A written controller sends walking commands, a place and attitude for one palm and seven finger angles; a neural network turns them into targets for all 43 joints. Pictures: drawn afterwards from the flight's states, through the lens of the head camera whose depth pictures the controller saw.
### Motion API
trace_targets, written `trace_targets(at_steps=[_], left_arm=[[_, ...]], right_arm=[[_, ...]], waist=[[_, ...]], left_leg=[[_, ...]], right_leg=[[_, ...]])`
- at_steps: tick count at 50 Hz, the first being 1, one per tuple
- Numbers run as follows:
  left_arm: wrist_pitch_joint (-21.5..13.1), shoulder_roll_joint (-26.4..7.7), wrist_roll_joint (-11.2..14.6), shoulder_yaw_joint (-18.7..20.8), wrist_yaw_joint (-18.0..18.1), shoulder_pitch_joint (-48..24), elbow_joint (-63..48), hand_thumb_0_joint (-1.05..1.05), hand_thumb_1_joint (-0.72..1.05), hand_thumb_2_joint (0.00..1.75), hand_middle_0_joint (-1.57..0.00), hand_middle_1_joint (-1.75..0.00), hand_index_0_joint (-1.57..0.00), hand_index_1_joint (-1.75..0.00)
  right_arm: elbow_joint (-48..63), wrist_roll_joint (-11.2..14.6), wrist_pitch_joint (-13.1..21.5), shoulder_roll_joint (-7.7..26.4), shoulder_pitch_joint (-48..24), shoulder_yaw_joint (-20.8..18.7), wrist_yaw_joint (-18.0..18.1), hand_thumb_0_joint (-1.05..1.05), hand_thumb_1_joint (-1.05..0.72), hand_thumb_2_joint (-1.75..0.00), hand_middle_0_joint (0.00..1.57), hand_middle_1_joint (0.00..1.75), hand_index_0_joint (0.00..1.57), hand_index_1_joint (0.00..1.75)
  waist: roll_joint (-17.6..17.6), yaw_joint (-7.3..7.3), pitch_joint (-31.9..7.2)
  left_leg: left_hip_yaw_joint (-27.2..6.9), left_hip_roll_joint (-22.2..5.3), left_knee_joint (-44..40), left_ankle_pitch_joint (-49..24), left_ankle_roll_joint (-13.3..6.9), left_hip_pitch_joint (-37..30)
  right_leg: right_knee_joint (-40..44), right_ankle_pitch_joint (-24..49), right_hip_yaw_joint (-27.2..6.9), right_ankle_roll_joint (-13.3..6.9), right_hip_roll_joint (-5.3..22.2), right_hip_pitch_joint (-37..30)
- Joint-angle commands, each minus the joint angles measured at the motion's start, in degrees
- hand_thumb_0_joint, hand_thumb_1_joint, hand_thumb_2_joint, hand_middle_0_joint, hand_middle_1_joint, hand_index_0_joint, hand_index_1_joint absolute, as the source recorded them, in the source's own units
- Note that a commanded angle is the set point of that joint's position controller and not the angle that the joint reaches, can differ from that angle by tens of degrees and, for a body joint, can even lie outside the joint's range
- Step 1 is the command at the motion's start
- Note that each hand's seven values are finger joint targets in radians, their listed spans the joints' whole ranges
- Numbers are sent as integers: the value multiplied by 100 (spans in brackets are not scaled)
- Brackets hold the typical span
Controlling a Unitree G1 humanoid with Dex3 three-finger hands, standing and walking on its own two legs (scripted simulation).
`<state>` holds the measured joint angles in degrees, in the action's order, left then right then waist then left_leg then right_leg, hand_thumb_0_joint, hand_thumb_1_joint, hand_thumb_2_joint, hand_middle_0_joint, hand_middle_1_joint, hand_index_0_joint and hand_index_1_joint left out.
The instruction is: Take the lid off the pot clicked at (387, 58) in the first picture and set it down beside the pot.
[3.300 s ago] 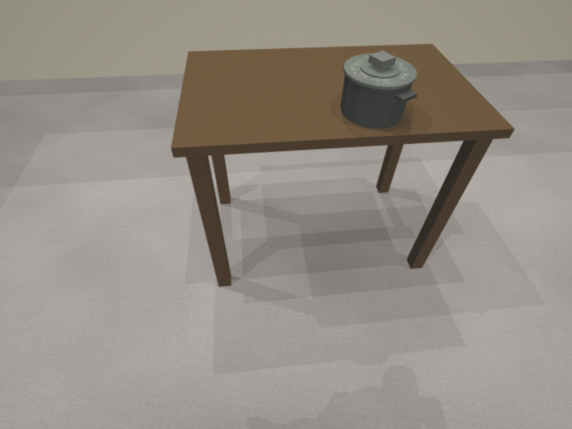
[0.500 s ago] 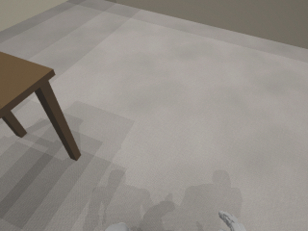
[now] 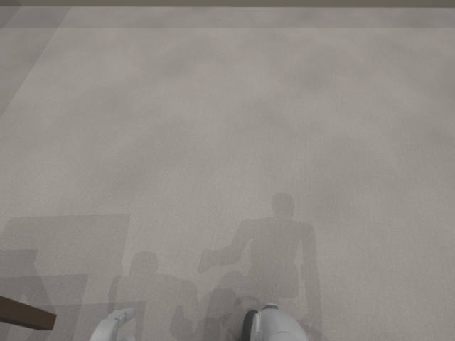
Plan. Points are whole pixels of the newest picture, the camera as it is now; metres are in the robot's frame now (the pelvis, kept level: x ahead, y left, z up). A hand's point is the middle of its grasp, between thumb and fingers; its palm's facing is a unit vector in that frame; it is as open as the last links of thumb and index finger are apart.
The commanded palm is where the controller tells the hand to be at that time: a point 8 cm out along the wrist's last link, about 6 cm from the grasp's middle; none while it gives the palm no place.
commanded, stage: turn to face it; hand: left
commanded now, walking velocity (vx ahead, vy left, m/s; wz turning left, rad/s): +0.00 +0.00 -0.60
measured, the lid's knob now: out of the picture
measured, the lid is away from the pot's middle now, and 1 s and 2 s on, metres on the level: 0.00 0.00 0.00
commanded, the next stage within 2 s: none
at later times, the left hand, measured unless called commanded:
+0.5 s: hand (143, 306) +0.21 +0.17 -0.16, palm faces +0.15 -0.97 -0.17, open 7.3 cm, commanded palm none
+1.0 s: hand out of the picture +0.13 +0.21 -0.15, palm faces +0.40 -0.87 -0.28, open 7.4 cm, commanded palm none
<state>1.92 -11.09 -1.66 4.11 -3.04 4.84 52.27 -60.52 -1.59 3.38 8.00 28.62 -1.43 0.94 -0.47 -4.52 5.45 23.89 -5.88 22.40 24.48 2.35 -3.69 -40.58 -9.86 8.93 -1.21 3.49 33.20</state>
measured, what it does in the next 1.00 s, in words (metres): walks ahead, turning left: right foot, then left foot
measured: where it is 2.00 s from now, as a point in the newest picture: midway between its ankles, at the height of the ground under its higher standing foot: outside the picture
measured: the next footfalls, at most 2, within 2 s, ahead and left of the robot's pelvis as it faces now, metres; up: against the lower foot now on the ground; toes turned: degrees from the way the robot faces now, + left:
right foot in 0.06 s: +0.18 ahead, -0.09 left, +0.00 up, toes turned -10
left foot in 0.56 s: +0.19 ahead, +0.11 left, +0.00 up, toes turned +17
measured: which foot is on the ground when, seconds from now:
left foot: down 0.00-0.04, up 0.06-0.54, down 0.56-1.00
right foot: up 0.00-0.04, down 0.06-0.56, up 0.58-1.00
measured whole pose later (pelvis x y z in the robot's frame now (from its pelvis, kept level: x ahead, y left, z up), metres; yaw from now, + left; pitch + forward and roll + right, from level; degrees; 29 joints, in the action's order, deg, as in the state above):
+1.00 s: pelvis +0.13 -0.03 +0.01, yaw +22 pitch +1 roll -2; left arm 3.0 -14.1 -0.3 4.5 1.1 10.1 51.6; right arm -52.8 -1.2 -3.1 13.0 11.9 -4.3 -0.5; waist 1.8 -1.7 2.5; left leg -5.4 1.7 28.9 8.6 -1.0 21.1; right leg -40.4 -21.9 0.7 4.6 1.8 19.4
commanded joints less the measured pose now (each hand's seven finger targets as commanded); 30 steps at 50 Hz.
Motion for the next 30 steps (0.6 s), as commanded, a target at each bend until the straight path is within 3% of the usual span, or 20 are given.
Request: trace_targets(at_steps=[1, 2, 3, 4, 5, 6, 8, 10, 11, 13, 15, 19, 20, 22, 25, 26, 27, 28, 29, 30], left_arm=[[-388, -542, -48, 114, 61, 1191, -70, 0, 90, 90, -20, -30, -20, -30], [-466, -1168, -41, 268, 126, 1858, 74, 0, 90, 90, -20, -30, -20, -30], [-487, -1777, 93, 386, 222, 2199, 121, 0, 90, 90, -20, -30, -20, -30], [-428, -1686, 201, 380, 318, 2101, 105, 0, 90, 90, -20, -30, -20, -30], [-416, -1325, 178, 263, 366, 1628, 34, 0, 90, 90, -20, -30, -20, -30], [-425, -1149, 168, 173, 390, 1268, -6, 0, 90, 90, -20, -30, -20, -30], [-489, -702, 111, 21, 448, 794, -3, 0, 90, 90, -20, -30, -20, -30], [-516, -548, 55, -46, 474, 470, 40, 0, 90, 90, -20, -30, -20, -30], [-505, -490, 54, -66, 470, 367, 9, 0, 90, 90, -20, -30, -20, -30], [-464, -403, 72, -95, 445, 369, 40, 0, 90, 90, -20, -30, -20, -30], [-408, -380, 62, -44, 452, 469, 80, 0, 90, 90, -20, -30, -20, -30], [-310, -530, 43, 38, 478, 740, 111, 0, 90, 90, -20, -30, -20, -30], [-292, -572, 23, 57, 494, 813, 134, 0, 90, 90, -20, -30, -20, -30], [-265, -715, 10, 114, 507, 863, 88, 0, 90, 90, -20, -30, -20, -30], [-225, -808, 36, 164, 495, 842, 59, 0, 90, 90, -20, -30, -20, -30], [-206, -812, 80, 171, 479, 810, 8, 0, 90, 90, -20, -30, -20, -30], [-179, -628, 130, 174, 451, 862, -110, 0, 90, 90, -20, -30, -20, -30], [-168, -371, 142, 71, 430, 618, -388, 0, 90, 90, -20, -30, -20, -30], [-120, -561, 70, 85, 449, 370, -495, 0, 90, 90, -20, -30, -20, -30], [-98, -499, 38, 114, 448, 254, -461, 0, 90, 90, -20, -30, -20, -30]], right_arm=[[416, 58, 68, 1179, -37, -290, 17, 0, -90, -90, 20, 30, 20, 30], [562, 175, 51, 975, 29, -247, -48, 0, -90, -90, 20, 30, 20, 30], [762, 221, 49, 649, 49, -203, 9, 0, -90, -90, 20, 30, 20, 30], [814, 218, 29, 795, -408, -220, 94, 0, -90, -90, 20, 30, 20, 30], [732, 201, 2, 667, -463, -220, 82, 0, -90, -90, 20, 30, 20, 30], [628, 163, -65, 583, -499, -183, 66, 0, -90, -90, 20, 30, 20, 30], [342, 65, -273, 430, -299, -140, 94, 0, -90, -90, 20, 30, 20, 30], [107, 43, -391, 254, 258, -96, 79, 0, -90, -90, 20, 30, 20, 30], [48, 49, -436, 210, 350, -92, 74, 0, -90, -90, 20, 30, 20, 30], [71, 56, -464, 205, 117, -87, 53, 0, -90, -90, 20, 30, 20, 30], [229, 57, -465, 261, -292, -131, 27, 0, -90, -90, 20, 30, 20, 30], [548, 56, -481, 387, -1222, -169, -30, 0, -90, -90, 20, 30, 20, 30], [604, 61, -473, 379, -1358, -174, -54, 0, -90, -90, 20, 30, 20, 30], [726, 58, -462, 405, -1512, -181, -94, 0, -90, -90, 20, 30, 20, 30], [785, 43, -456, 508, -1311, -230, -115, 0, -90, -90, 20, 30, 20, 30], [745, 27, -441, 650, -977, -277, -118, 0, -90, -90, 20, 30, 20, 30], [744, -14, -386, 1131, -634, -393, -93, 0, -90, -90, 20, 30, 20, 30], [748, 5, -365, 1612, -412, -486, -45, 0, -90, -90, 20, 30, 20, 30], [688, 15, -402, 1646, -406, -489, -16, 0, -90, -90, 20, 30, 20, 30], [758, 16, -376, 1484, -680, -471, 18, 0, -90, -90, 20, 30, 20, 30]], waist=[[710, 918, -1048], [-180, 1217, -1903], [-1109, 1096, -2780], [-275, 1139, -2676], [-3, 910, -1947], [-38, 720, -1598], [-86, 322, -843], [-297, -25, -844], [-357, -91, -894], [-515, 1, -808], [-665, 142, -611], [-670, 466, -315], [-494, 530, -271], [-536, 588, -336], [-304, 446, -542], [-70, 252, -751], [1134, 115, -1014], [2231, 11, -961], [1246, 11, -1040], [1115, 113, -981]], left_leg=[[-343, -1260, 2480, -6005, -388, 543], [-418, -877, 4227, -2869, -70, 2438], [-1015, 81, 6456, 1288, 305, 3993], [-2068, -155, 6468, 1003, 153, 4000], [-2127, -323, 6280, 349, 105, 3918], [-2206, -431, 6124, 119, 130, 3738], [-2249, -444, 5508, -324, 88, 3166], [-2284, -341, 4799, -551, 85, 2807], [-2256, -309, 4504, -676, 92, 2680], [-2177, -199, 4065, -889, 93, 2662], [-2099, -175, 3802, -839, 127, 2907], [-1930, -141, 3062, -322, 153, 3212], [-1906, -119, 2840, -234, 131, 3158], [-1824, -69, 2408, -106, 72, 3009], [-1691, 69, 1410, -640, -21, 2308], [-1795, 97, 787, -1285, -113, 1715], [-3217, -814, 103, -2774, -624, 977], [-4876, -2039, -308, -5080, -1509, 533], [-4624, -2130, -188, -4625, -1760, 615], [-4353, -1702, -300, -3739, -1575, 908]], right_leg=[[1062, 170, 408, -393, -621, -2484], [947, 1771, -1161, -877, 660, -4743], [1118, 4454, -3911, -1704, 2387, -5791], [1284, 5022, -3216, -1794, 2281, -5376], [1439, 4844, -2497, -1489, 1960, -4527], [1598, 4404, -2277, -1243, 1795, -3644], [2086, 3855, -1383, -897, 1389, -2078], [2196, 3305, -754, -751, 1080, -1672], [2274, 2780, -529, -729, 1027, -1492], [2465, 1903, -437, -668, 951, -1434], [2546, 1547, -485, -715, 1119, -1600], [2344, 1610, -558, -861, 1513, -2123], [2261, 1593, -598, -879, 1606, -2177], [2025, 1732, -540, -844, 1740, -2370], [1312, 1737, -216, -551, 1676, -2357], [623, 1606, 43, -298, 1490, -2149], [-545, 315, 319, 153, 899, -1246], [-1894, -2813, 121, 554, 136, 41], [-2539, -2801, -594, 487, 198, 127], [-2728, -2319, -782, 468, 263, 207]])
